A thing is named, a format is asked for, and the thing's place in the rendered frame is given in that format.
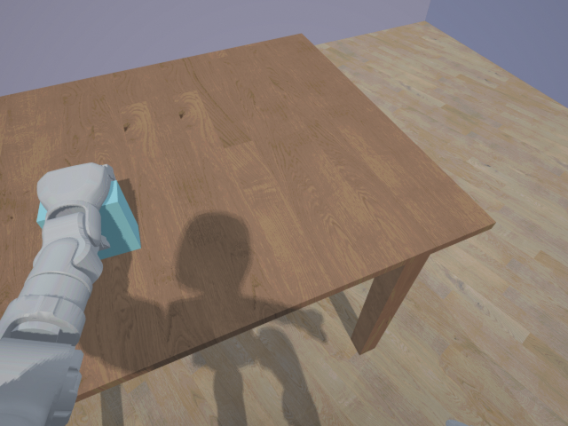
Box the left robot upper arm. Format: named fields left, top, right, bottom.
left=0, top=337, right=83, bottom=426

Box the sponge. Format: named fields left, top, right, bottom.
left=36, top=180, right=141, bottom=260

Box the left robot forearm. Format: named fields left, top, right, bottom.
left=0, top=200, right=103, bottom=346

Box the table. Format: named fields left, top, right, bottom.
left=0, top=34, right=496, bottom=403

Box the left robot hand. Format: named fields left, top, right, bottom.
left=37, top=162, right=116, bottom=251

